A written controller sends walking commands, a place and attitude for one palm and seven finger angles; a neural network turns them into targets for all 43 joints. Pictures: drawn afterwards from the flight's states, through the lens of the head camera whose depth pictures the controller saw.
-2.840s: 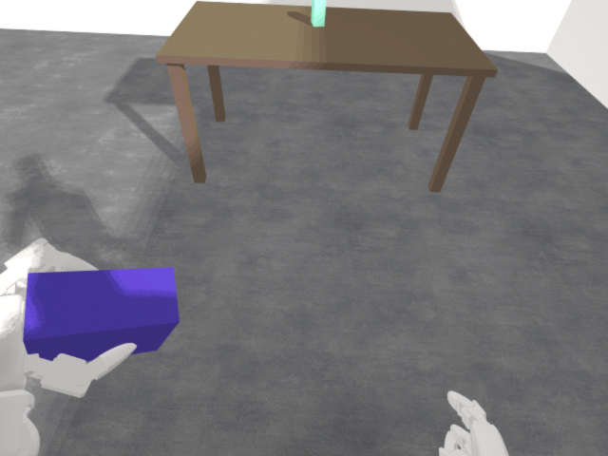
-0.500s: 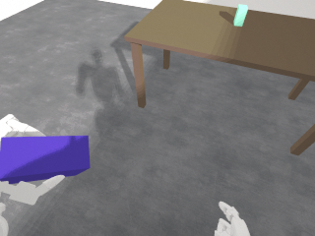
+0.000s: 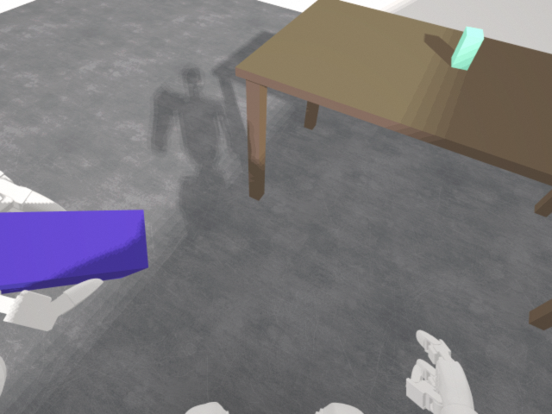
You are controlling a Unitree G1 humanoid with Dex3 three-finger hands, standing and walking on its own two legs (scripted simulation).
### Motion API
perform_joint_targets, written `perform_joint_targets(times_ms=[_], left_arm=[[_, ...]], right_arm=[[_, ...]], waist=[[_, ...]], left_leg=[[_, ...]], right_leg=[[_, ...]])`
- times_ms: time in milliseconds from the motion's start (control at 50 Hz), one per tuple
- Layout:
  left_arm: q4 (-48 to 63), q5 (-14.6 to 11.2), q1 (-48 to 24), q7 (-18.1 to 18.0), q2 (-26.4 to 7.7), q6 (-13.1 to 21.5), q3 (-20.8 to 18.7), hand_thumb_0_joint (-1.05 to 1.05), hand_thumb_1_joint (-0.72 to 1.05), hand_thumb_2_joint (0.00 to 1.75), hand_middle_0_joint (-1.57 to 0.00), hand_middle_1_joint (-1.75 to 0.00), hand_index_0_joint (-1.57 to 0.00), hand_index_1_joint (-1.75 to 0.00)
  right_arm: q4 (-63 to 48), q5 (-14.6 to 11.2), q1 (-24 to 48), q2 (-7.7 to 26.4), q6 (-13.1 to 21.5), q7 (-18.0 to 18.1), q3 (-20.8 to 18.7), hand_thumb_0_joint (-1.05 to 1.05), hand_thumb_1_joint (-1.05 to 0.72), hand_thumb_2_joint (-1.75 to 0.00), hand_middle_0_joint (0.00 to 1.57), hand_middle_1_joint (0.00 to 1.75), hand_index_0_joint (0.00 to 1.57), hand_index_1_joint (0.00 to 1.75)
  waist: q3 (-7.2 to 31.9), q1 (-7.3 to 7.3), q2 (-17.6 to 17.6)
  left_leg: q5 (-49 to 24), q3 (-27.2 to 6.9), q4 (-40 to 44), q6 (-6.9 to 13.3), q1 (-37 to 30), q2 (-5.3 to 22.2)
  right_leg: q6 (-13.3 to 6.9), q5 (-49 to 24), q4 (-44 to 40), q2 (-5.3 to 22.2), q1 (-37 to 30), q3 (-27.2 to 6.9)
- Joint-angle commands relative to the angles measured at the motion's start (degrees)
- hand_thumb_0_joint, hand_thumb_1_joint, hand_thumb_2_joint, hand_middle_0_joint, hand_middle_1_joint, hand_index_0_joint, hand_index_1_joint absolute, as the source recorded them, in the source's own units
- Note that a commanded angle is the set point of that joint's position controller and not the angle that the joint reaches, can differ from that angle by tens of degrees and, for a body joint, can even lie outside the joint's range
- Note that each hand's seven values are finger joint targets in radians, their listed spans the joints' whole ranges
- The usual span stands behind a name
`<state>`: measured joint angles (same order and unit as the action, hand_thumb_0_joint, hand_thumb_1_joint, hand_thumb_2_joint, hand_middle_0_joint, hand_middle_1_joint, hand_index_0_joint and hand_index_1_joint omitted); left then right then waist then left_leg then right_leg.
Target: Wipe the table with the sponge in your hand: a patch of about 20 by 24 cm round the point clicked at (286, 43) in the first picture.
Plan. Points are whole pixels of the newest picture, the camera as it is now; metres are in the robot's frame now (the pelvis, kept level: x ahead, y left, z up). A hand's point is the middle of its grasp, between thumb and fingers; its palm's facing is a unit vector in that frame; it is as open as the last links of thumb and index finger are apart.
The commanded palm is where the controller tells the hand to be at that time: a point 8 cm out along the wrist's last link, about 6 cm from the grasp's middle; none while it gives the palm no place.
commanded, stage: walk to a spot facing it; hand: left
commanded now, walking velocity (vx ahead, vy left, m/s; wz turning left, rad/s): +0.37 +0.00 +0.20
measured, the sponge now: (89, 251) +0.25 +0.21 +0.17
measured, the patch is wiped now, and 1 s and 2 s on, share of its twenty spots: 0.00 0.00 0.00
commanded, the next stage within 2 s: turn to face it in 1.18 s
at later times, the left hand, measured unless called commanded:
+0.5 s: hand (105, 192) +0.31 +0.21 +0.19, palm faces +0.51 -0.72 -0.46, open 9.9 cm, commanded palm +0.24 +0.25 +0.19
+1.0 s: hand (80, 183) +0.31 +0.24 +0.20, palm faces +0.75 -0.49 -0.45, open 10.0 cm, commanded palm +0.26 +0.25 +0.19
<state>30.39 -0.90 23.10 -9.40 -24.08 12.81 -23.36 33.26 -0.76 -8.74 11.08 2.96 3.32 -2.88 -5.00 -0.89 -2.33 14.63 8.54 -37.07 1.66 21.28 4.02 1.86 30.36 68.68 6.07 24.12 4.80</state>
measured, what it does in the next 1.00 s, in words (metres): walks ahead, turning left: right foot, then left foot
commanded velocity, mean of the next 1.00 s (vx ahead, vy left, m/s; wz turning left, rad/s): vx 0.26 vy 0.00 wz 0.52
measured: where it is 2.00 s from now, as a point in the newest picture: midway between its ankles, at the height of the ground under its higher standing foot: (296, 401)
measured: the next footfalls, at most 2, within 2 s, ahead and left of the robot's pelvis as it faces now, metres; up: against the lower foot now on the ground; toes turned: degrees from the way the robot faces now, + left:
right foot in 0.22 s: +0.16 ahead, -0.16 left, +0.00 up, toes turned -7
left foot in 0.62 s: +0.27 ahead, +0.11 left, +0.00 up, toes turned +23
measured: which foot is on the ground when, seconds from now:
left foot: down 0.00-0.22, up 0.24-0.60, down 0.62-0.96, up 0.98-1.00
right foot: up 0.00-0.20, down 0.22-0.62, up 0.64-0.94, down 0.96-1.00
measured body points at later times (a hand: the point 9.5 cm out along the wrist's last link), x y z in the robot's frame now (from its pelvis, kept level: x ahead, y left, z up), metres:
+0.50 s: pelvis +0.14 -0.06 +0.02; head +0.18 -0.06 +0.47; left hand +0.27 +0.24 +0.22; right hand +0.35 -0.29 -0.07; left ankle +0.18 +0.09 -0.67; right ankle +0.12 -0.16 -0.72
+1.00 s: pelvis +0.24 -0.08 +0.00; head +0.26 -0.08 +0.45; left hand +0.27 +0.26 +0.22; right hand +0.48 -0.17 -0.10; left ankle +0.22 +0.08 -0.69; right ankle +0.32 -0.18 -0.72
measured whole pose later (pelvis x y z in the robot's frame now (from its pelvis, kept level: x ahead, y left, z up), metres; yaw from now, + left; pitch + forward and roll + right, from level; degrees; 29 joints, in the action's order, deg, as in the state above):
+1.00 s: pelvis +0.24 -0.08 +0.00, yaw +27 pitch -1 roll -1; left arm 30.0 -1.5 25.9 -7.9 -21.0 9.6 -21.4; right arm 36.3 -0.4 -13.1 8.4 4.5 3.3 2.1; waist -1.9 3.1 3.0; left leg 24.7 -2.1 -49.5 -0.4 27.0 2.6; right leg 1.2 15.3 34.5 5.1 17.0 8.6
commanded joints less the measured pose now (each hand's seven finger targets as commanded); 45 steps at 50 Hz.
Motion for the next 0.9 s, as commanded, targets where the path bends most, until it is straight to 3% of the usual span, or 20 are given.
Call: perform_joint_targets(times_ms=[0, 80, 160, 180, 200, 220, 240, 260, 320, 380, 480, 520, 540, 560, 580, 600, 620, 660, 740, 880], left_arm=[[18.24, -1.15, 3.23, -0.13, -5.61, 4.33, -4.70, 0.00, 0.10, 1.30, -1.20, -1.60, -1.20, -1.60], [14.27, -1.27, 3.21, -0.14, -4.27, 4.03, -3.55, 0.00, 0.10, 1.30, -1.20, -1.60, -1.20, -1.60], [9.08, -0.58, -1.50, -0.18, -4.41, 2.31, -2.82, 0.00, 0.10, 1.30, -1.20, -1.60, -1.20, -1.60], [7.71, -0.21, -2.85, -0.27, -5.30, 1.73, -3.06, 0.00, 0.10, 1.30, -1.20, -1.60, -1.20, -1.60], [6.76, 0.39, -4.16, -0.46, -7.31, 1.13, -3.75, 0.00, 0.10, 1.30, -1.20, -1.60, -1.20, -1.60], [6.49, -0.33, -5.68, -0.87, -10.44, 0.42, -6.02, 0.00, 0.10, 1.30, -1.20, -1.60, -1.20, -1.60], [7.11, -0.52, -8.56, -0.65, -9.28, 0.63, -4.71, 0.00, 0.10, 1.30, -1.20, -1.60, -1.20, -1.60], [7.04, -0.81, -7.10, -0.27, -9.75, 1.37, -4.96, 0.00, 0.10, 1.30, -1.20, -1.60, -1.20, -1.60], [8.91, -0.15, -3.47, -0.07, -7.05, 2.60, -3.51, 0.00, 0.10, 1.30, -1.20, -1.60, -1.20, -1.60], [11.18, -0.29, -0.12, -0.76, -7.92, 2.85, -5.21, 0.00, 0.10, 1.30, -1.20, -1.60, -1.20, -1.60], [16.50, -1.01, 4.45, -2.45, -7.53, 2.31, -6.84, 0.00, 0.10, 1.30, -1.20, -1.60, -1.20, -1.60], [16.85, -0.99, 2.74, -3.01, -7.44, 2.15, -6.59, 0.00, 0.10, 1.30, -1.20, -1.60, -1.20, -1.60], [16.60, -1.13, 2.45, -3.09, -6.64, 1.94, -5.30, 0.00, 0.10, 1.30, -1.20, -1.60, -1.20, -1.60], [17.25, -1.02, 0.71, -3.17, -7.25, 2.70, -5.60, 0.00, 0.10, 1.30, -1.20, -1.60, -1.20, -1.60], [18.54, -1.26, 0.50, -3.08, -7.35, 3.99, -5.99, 0.00, 0.10, 1.30, -1.20, -1.60, -1.20, -1.60], [19.24, -1.08, -2.57, -2.85, -8.45, 4.67, -6.17, 0.00, 0.10, 1.30, -1.20, -1.60, -1.20, -1.60], [11.98, -0.28, -2.69, -0.87, -10.01, 3.79, -6.41, 0.00, 0.10, 1.30, -1.20, -1.60, -1.20, -1.60], [16.85, -0.59, -0.51, -0.26, -11.37, 3.99, -9.33, 0.00, 0.10, 1.30, -1.20, -1.60, -1.20, -1.60], [23.03, -2.05, 4.90, 0.02, -8.00, 4.06, -8.18, 0.00, 0.10, 1.30, -1.20, -1.60, -1.20, -1.60], [9.51, -1.76, 1.05, 0.40, -3.30, 0.78, -3.82, 0.00, 0.10, 1.30, -1.20, -1.60, -1.20, -1.60]], right_arm=[[-7.19, -0.40, 1.18, 6.34, 4.33, -0.77, -1.16, 0.00, -0.90, -0.90, 0.20, 0.30, 0.20, 0.30], [-6.41, 0.31, 0.83, 6.28, 5.95, -0.02, -0.10, 0.00, -0.90, -0.90, 0.20, 0.30, 0.20, 0.30], [-5.74, 0.28, 1.21, 5.68, 5.20, 1.38, 0.48, 0.00, -0.90, -0.90, 0.20, 0.30, 0.20, 0.30], [-5.43, 0.31, 0.73, 4.99, 4.79, 1.53, 0.71, 0.00, -0.90, -0.90, 0.20, 0.30, 0.20, 0.30], [-5.60, 0.33, 0.29, 3.55, 4.15, 1.41, 0.95, 0.00, -0.90, -0.90, 0.20, 0.30, 0.20, 0.30], [-6.65, 0.65, 3.79, 4.77, 4.69, 1.37, 1.11, 0.00, -0.90, -0.90, 0.20, 0.30, 0.20, 0.30], [-6.00, 0.95, 4.00, 6.10, 5.01, 0.85, 0.54, 0.00, -0.90, -0.90, 0.20, 0.30, 0.20, 0.30], [-5.27, 0.58, 4.15, 5.92, 4.70, 0.84, 0.91, 0.00, -0.90, -0.90, 0.20, 0.30, 0.20, 0.30], [-4.32, 0.75, 4.13, 5.71, 2.72, 0.33, 1.24, 0.00, -0.90, -0.90, 0.20, 0.30, 0.20, 0.30], [-6.16, 0.94, 3.28, 5.55, 1.85, 0.12, 0.60, 0.00, -0.90, -0.90, 0.20, 0.30, 0.20, 0.30], [-10.50, 0.82, 1.91, 4.59, 1.79, -0.06, -0.52, 0.00, -0.90, -0.90, 0.20, 0.30, 0.20, 0.30], [-10.33, 0.97, -0.04, 4.88, 1.84, 0.25, -0.88, 0.00, -0.90, -0.90, 0.20, 0.30, 0.20, 0.30], [-10.06, 0.84, -1.68, 5.28, 1.86, 0.61, -1.36, 0.00, -0.90, -0.90, 0.20, 0.30, 0.20, 0.30], [-10.38, 0.65, -2.05, 5.76, 2.03, 0.90, -1.70, 0.00, -0.90, -0.90, 0.20, 0.30, 0.20, 0.30], [-10.53, 0.76, -0.59, 7.20, 2.36, 0.87, -2.11, 0.00, -0.90, -0.90, 0.20, 0.30, 0.20, 0.30], [-10.79, 0.35, -0.46, 7.78, 3.18, -0.19, -1.52, 0.00, -0.90, -0.90, 0.20, 0.30, 0.20, 0.30], [-9.21, -0.18, -0.01, 8.56, 3.50, -1.00, -1.82, 0.00, -0.90, -0.90, 0.20, 0.30, 0.20, 0.30], [-8.85, -0.64, 1.33, 8.28, 3.22, -0.75, -2.67, 0.00, -0.90, -0.90, 0.20, 0.30, 0.20, 0.30], [-8.30, -0.45, 1.98, 6.78, 4.77, -1.26, -1.15, 0.00, -0.90, -0.90, 0.20, 0.30, 0.20, 0.30], [-6.73, -0.10, 1.21, 6.29, 5.18, 0.71, 0.46, 0.00, -0.90, -0.90, 0.20, 0.30, 0.20, 0.30]], waist=[[10.97, 1.37, 15.66], [9.06, 1.30, 17.73], [9.68, 1.80, 11.24], [9.95, 1.90, 5.27], [10.35, 2.19, -10.99], [9.30, 4.02, -18.90], [8.52, 2.47, -14.47], [5.75, 2.49, -11.44], [6.02, 1.86, -4.96], [7.33, 1.84, -4.84], [9.90, 3.87, -8.86], [12.21, 2.14, -6.64], [14.97, -0.13, -3.80], [17.94, -1.39, 2.87], [18.96, -0.97, 18.40], [18.14, -0.44, 22.43], [13.87, -0.59, 14.69], [14.73, 0.21, 15.05], [12.62, 1.42, 18.79], [9.73, 1.98, 14.37]], left_leg=[[-4.78, -18.48, 19.41, 10.30, -11.42, 14.79], [5.07, -11.28, 21.86, 7.37, -1.94, 11.94], [13.56, -8.00, 11.18, 4.05, -0.07, 8.52], [14.69, -5.97, 1.51, 2.67, 3.08, 5.89], [17.37, -1.00, -16.53, 0.24, 14.02, -0.30], [19.73, -5.23, -31.54, -1.15, 22.74, -3.24], [14.73, -10.03, -37.16, -1.53, 23.04, -1.11], [11.67, -10.61, -40.72, -2.11, 24.09, 0.57], [7.59, -7.95, -36.38, -3.59, 22.04, 2.30], [4.64, -3.25, -21.03, -3.29, 15.42, 2.60], [5.16, 3.82, -3.22, -2.63, 8.43, 0.05], [2.26, 6.58, 2.23, -2.42, 0.90, -2.94], [-1.71, 7.27, 7.10, -2.06, -7.41, -4.98], [-4.99, 3.44, 9.39, -0.09, -19.21, -3.51], [-19.80, -18.89, 11.75, 7.81, -27.72, 10.39], [-36.38, -40.38, 14.40, 15.22, -28.41, 21.37], [-26.78, -38.02, 15.02, 14.51, -23.11, 21.19], [-15.14, -35.20, 15.47, 15.68, -18.44, 19.70], [0.76, -20.99, 19.69, 9.36, -3.04, 11.59], [17.51, -17.90, 16.52, 5.68, 2.78, 8.12]], right_leg=[[0.71, -5.79, -4.77, 2.46, 10.51, -1.31], [1.37, -9.38, -21.85, -0.28, -3.71, 4.50], [1.76, -11.62, -37.27, -3.24, -14.96, 7.88], [0.02, -7.99, -42.78, -0.02, -18.10, 2.45], [-5.42, -2.45, -50.49, 12.21, -23.59, -16.62], [-11.16, -4.63, -56.13, 22.32, -24.87, -33.77], [-11.57, -1.72, -57.23, 23.01, -23.26, -34.22], [-12.23, -5.43, -56.34, 22.63, -21.55, -30.81], [-9.35, -26.02, -51.93, 17.58, -22.11, -8.50], [-8.10, -36.04, -49.86, 15.99, -21.54, 1.15], [-8.30, -45.75, -44.72, 16.19, -24.63, 3.57], [-6.93, -48.14, -37.11, 15.18, -22.30, 6.45], [-4.78, -47.46, -27.31, 13.81, -19.50, 9.54], [-2.21, -42.82, -13.85, 10.96, -11.14, 10.27], [1.34, -10.87, 2.38, 2.53, 2.69, 8.55], [1.50, 8.96, 11.45, -2.54, 11.97, 1.62], [1.02, 5.00, 11.98, 0.76, 15.71, -4.77], [2.08, 1.68, 10.89, 2.14, 16.87, -5.86], [2.35, -6.63, -7.09, 0.93, 3.96, -0.88], [2.88, -6.11, -35.20, -5.59, -13.44, 6.01]])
